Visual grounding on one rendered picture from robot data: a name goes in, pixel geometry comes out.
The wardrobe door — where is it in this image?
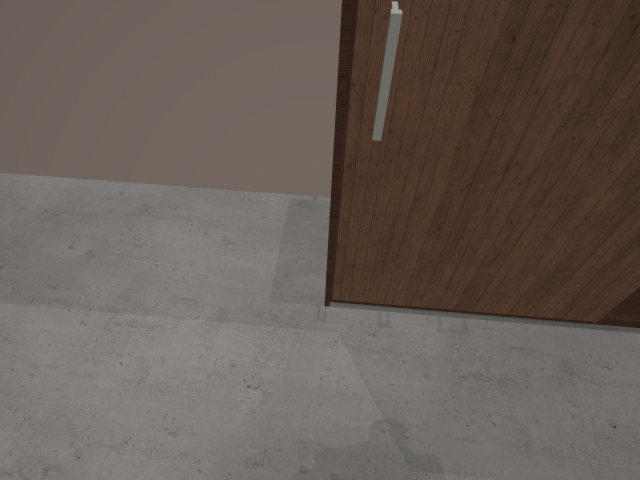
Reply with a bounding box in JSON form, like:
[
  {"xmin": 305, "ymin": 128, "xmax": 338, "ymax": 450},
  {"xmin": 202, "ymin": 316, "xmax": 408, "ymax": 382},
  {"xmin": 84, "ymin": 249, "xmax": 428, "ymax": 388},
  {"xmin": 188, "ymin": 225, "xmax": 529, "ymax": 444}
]
[
  {"xmin": 609, "ymin": 287, "xmax": 640, "ymax": 315},
  {"xmin": 332, "ymin": 0, "xmax": 640, "ymax": 322}
]

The handle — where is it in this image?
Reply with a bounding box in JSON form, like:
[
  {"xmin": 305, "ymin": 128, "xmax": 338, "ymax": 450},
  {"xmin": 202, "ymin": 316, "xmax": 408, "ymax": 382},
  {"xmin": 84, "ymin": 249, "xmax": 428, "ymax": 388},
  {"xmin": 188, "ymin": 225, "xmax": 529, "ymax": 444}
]
[{"xmin": 372, "ymin": 1, "xmax": 402, "ymax": 141}]

